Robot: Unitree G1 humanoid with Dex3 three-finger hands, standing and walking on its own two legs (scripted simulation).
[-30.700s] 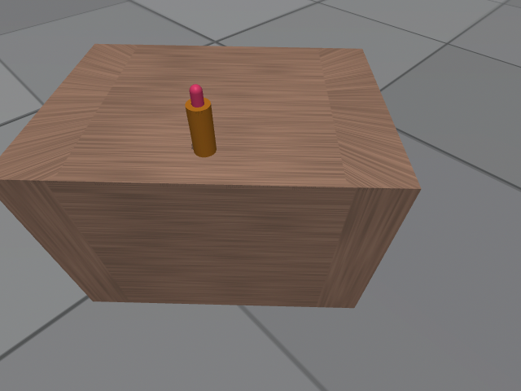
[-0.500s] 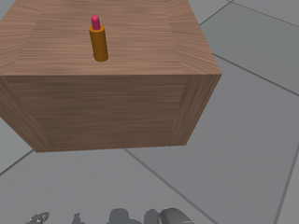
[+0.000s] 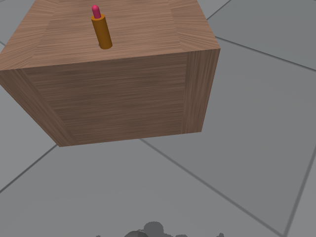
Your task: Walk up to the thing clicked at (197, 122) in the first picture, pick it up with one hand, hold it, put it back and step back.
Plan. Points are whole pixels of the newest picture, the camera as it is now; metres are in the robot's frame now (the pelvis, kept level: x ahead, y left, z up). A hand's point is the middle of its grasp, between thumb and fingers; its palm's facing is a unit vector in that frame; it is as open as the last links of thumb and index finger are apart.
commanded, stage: step back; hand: left
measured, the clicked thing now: (100, 27) +0.94 +0.27 +0.03
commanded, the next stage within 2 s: stand in 1.30 s
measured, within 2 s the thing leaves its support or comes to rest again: neither
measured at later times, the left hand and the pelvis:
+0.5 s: hand out of the picture -0.08 +0.23 -0.15, palm faces +0.03 -0.93 -0.36, open 7.4 cm; pelvis -0.12 -0.03 +0.00, yaw +0 degrees
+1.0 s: hand out of the picture -0.03 +0.25 -0.14, palm faces +0.02 -0.92 -0.39, open 7.4 cm; pelvis -0.10 -0.02 +0.00, yaw +1 degrees
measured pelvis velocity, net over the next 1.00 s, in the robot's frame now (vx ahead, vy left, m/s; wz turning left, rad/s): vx -0.10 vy -0.02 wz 0.02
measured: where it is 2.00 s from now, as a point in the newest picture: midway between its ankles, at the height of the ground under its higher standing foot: outside the picture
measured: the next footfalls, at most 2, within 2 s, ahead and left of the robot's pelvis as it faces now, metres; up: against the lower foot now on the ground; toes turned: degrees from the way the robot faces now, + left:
left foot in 0.10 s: -0.04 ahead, +0.13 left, +0.00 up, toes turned +2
right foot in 0.38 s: -0.06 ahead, -0.13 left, +0.00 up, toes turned +0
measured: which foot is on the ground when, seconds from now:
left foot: up 0.00-0.08, down 0.10-1.00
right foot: down 0.00-0.12, up 0.14-0.36, down 0.38-1.00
